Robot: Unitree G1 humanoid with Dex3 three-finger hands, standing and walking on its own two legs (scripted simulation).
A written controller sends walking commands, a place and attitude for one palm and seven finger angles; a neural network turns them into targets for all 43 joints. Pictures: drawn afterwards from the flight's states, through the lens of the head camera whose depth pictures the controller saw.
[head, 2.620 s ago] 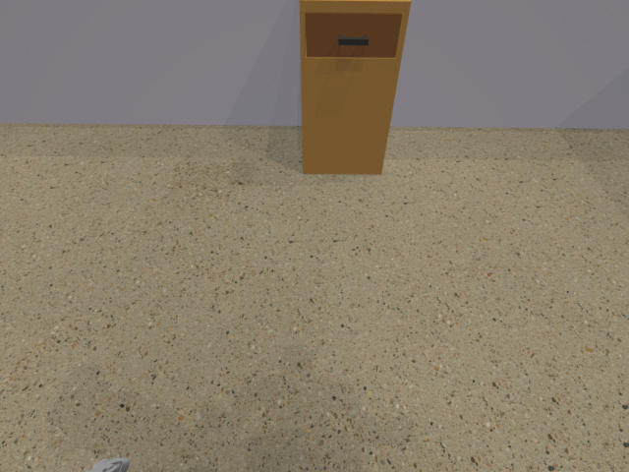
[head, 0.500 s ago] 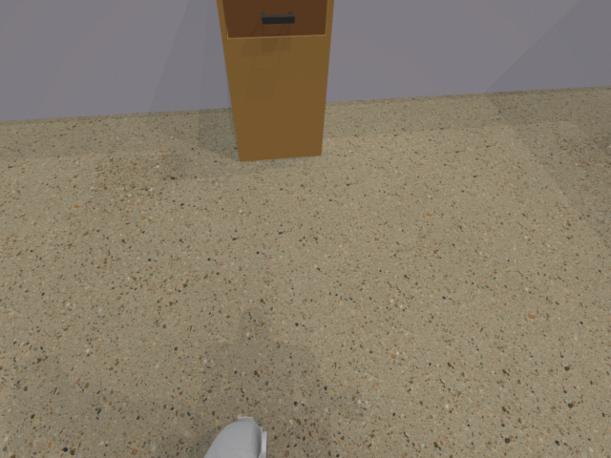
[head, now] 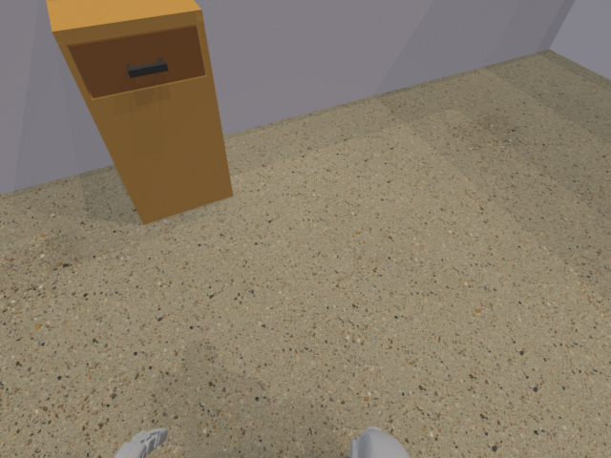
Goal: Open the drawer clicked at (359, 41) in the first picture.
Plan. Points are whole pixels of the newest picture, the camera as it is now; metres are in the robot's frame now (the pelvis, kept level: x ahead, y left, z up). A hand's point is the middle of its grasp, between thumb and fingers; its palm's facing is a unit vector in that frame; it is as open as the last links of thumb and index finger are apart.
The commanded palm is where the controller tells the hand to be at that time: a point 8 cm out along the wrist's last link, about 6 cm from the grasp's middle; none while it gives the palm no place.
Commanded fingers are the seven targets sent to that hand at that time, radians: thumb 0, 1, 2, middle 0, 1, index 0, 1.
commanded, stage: walk to a spot facing it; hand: left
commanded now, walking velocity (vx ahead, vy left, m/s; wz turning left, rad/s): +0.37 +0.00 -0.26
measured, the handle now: (146, 66) +1.18 +0.50 -0.09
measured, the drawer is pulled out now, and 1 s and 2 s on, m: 0.00 0.00 0.00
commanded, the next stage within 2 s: turn to face it in 0.98 s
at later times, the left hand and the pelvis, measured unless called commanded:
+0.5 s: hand (206, 402) +0.24 +0.16 -0.18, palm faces +0.01 -0.98 -0.19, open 7.3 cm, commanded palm none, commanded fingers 0.00 0.90 0.90 -0.20 -0.30 -0.20 -0.30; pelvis +0.22 -0.03 -0.01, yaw -3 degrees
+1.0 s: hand (240, 256) +0.53 +0.14 -0.17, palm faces -0.19 -0.96 -0.19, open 7.3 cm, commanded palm none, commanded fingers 0.00 0.90 0.90 -0.20 -0.30 -0.20 -0.30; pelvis +0.43 -0.03 +0.00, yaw -12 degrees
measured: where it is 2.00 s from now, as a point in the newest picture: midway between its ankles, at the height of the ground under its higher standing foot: (334, 335)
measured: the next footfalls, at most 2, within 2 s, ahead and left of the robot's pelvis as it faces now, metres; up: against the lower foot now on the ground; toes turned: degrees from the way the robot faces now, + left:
right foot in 0.14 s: +0.20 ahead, -0.14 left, +0.00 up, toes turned -11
left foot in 0.56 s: +0.39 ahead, +0.09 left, +0.00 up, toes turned +8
